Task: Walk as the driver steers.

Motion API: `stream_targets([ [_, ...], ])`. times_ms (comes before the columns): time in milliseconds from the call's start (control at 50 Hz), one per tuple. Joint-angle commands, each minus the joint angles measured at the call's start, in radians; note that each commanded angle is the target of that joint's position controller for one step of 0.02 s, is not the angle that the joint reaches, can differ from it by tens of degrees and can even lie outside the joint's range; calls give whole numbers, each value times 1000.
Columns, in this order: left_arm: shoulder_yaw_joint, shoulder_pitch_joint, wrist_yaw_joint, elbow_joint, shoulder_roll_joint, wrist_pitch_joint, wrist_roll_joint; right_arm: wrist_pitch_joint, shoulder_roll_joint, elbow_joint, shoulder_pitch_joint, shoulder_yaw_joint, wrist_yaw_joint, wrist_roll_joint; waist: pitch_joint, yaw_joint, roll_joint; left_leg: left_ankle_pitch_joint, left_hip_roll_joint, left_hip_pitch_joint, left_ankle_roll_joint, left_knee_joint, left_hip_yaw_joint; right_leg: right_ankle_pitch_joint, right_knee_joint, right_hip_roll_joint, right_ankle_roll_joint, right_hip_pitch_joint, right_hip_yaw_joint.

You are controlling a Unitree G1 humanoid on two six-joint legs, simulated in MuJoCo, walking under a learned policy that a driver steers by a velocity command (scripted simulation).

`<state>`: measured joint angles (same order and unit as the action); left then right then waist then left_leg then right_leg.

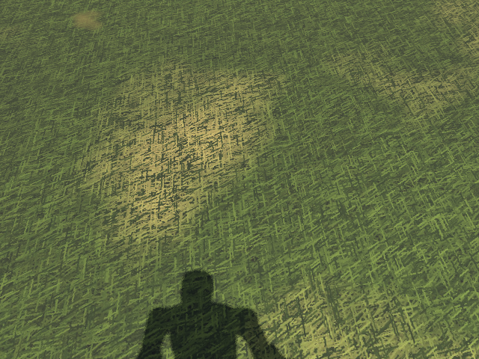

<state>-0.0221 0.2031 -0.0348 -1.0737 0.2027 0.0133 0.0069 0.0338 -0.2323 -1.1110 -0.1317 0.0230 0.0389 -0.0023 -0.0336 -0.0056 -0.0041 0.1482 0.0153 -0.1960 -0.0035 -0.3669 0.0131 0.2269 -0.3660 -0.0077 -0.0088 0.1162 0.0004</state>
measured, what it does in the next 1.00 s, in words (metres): walks ahead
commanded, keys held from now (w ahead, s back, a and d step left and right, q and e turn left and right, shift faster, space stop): no key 0.30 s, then w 0.70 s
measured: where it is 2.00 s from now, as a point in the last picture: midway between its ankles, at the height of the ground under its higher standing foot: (260, 284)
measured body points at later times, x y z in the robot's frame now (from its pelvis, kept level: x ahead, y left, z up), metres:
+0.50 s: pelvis +0.02 +0.00 -0.01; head +0.02 +0.00 +0.44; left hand +0.01 +0.25 -0.16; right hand +0.04 -0.26 -0.16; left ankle +0.03 +0.12 -0.74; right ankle -0.02 -0.12 -0.74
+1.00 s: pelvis +0.22 +0.01 -0.03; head +0.24 +0.01 +0.42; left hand +0.41 +0.25 -0.13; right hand +0.11 -0.23 -0.16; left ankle +0.04 +0.12 -0.75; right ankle +0.41 -0.15 -0.71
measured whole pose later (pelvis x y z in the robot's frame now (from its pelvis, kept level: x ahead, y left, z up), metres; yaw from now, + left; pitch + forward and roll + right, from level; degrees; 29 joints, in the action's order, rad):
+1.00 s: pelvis +0.22 +0.01 -0.03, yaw +0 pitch +2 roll +1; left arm -0.07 0.06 0.04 -0.89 0.26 -0.12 -0.02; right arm -0.11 -0.19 -1.12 -0.51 0.02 0.06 0.01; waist 0.00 -0.08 0.03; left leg 0.46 -0.02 0.09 0.02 -0.35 0.00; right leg -0.23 -0.68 -0.08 0.04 0.70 -0.03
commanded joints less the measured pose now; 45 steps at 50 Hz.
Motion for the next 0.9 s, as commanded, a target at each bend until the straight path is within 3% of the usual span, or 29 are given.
stream_targets([
  [20, -15, 41, -3, 11, 105, -3, 0, -6, -102, 19, -6, 14, 5, 0, 30, 2, 12, -113, 32, 71, 46, 37, -35, -159, 72, -40, 36, 63, -29],
  [300, -7, 77, -8, -26, 96, -2, -1, -7, -90, -8, -42, 10, 8, -1, 7, 0, 7, -63, 28, 62, 45, 46, -34, -87, 84, -30, 34, 90, -20],
  [320, -4, 95, -8, -36, 86, -2, -1, -6, -80, -17, -58, 7, 9, -1, 27, 0, 6, 20, 21, 73, 45, 53, -29, -10, 91, -23, 34, 84, -14],
  [380, -14, 98, -18, -31, 107, -1, -10, -5, -106, -19, -73, 20, 15, 10, -24, -1, 0, 364, -4, -2, 63, 27, -20, 287, 53, 1, 57, 145, -4],
  [440, -16, 118, -17, -19, 94, -21, -14, -27, -97, -11, -87, 28, 9, 12, -89, 2, -9, 486, 19, -74, 93, 15, -61, 394, 15, -16, 83, 212, -29],
  [540, -19, 168, -2, -13, 85, -58, -20, -69, -85, 7, -114, 37, -11, 23, -83, 8, 11, 457, 30, -105, 121, -50, -90, 392, -17, -44, 119, 201, -79],
  [580, -26, 207, 1, -10, 111, -71, -36, -92, -59, 22, -98, 30, -21, 30, -104, 28, 63, 413, 15, -195, 122, -126, -59, 425, 30, -91, 162, 128, -169],
  [620, -42, 276, 10, -21, 173, -82, -53, -122, -38, 63, -39, 23, -40, 31, -120, 48, 167, 257, -21, -335, 113, -264, 25, 368, 122, -232, 240, -9, -369],
  [640, -46, 279, 13, -23, 184, -85, -55, -137, -46, 77, -35, 25, -46, 27, -123, 40, 174, 219, -12, -368, 121, -284, 28, 240, 106, -282, 261, -52, -418],
  [680, -46, 244, 21, 1, 171, -88, -48, -158, -59, 64, -94, 32, -61, 32, -85, -1, 145, 196, -6, -295, 137, -256, 22, -14, 20, -267, 242, -54, -356],
  [700, -46, 175, 25, 29, 170, -89, -48, -162, -67, 31, -195, 42, -65, 39, -55, -60, 124, 145, -16, -151, 145, -201, 20, -166, -61, -226, 211, 20, -275],
  [720, -40, 51, 32, 80, 150, -94, -41, -166, -124, -31, -388, 68, -69, 44, 10, -162, 34, 41, 10, 151, 187, -95, -79, -420, -289, -121, 153, 211, -123],
  [740, -39, -39, 35, 136, 141, -118, -34, -151, -218, -90, -604, 99, -63, 30, 89, -231, -184, -109, 177, 473, 258, 12, -369, -333, -708, 24, 64, 512, 30],
  [760, -33, 38, 44, 124, 80, -135, -20, -148, -162, -58, -547, 69, -67, 31, 99, -152, -278, -255, 298, 568, 320, 47, -577, 257, -860, 66, 61, 748, -32],
  [780, -40, 18, 52, 130, 103, -143, -39, -148, -86, -28, -475, 45, -61, 30, 25, -119, -165, -275, 320, 508, 328, 28, -535, 282, -956, -6, 81, 816, -97],
  [800, -43, 3, 57, 140, 106, -141, -63, -147, -63, -3, -427, 33, -58, 21, -13, -92, -88, -309, 311, 466, 315, 38, -450, 234, -978, -41, 91, 848, -89],
  [820, -45, -17, 56, 158, 99, -140, -62, -139, -66, 9, -379, 24, -56, 23, -68, -58, -13, -309, 298, 394, 275, 72, -368, 155, -888, -89, 87, 856, -66],
  [840, -54, -26, 48, 162, 111, -138, -51, -135, -71, 28, -328, 17, -48, 30, -98, -37, -10, -309, 274, 299, 237, 116, -295, 91, -757, -117, 75, 790, -54],
  [880, -41, -44, 48, 173, 65, -124, -28, -120, -98, 48, -294, 22, -21, 12, -87, -26, -48, -291, 218, 174, 215, 144, -205, -31, -592, -102, 32, 647, -8],
  [900, -43, -39, 59, 156, 62, -125, -26, -124, -114, 31, -343, 28, -9, -4, -57, -32, -41, -313, 226, 177, 222, 102, -191, -157, -634, -86, 23, 622, 7],
])
Keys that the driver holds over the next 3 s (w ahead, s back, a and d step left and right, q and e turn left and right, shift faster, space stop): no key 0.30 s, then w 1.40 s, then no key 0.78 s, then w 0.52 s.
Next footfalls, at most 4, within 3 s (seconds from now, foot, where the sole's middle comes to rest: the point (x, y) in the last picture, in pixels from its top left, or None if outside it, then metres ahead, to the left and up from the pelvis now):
1.20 right None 0.54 -0.16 -0.95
1.64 left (225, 292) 0.81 0.08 -0.95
2.10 right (286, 253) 0.96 -0.14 -0.95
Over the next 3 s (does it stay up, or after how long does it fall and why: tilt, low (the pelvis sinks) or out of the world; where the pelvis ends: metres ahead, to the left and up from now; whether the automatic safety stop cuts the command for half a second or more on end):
stays up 0.97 -0.07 -0.17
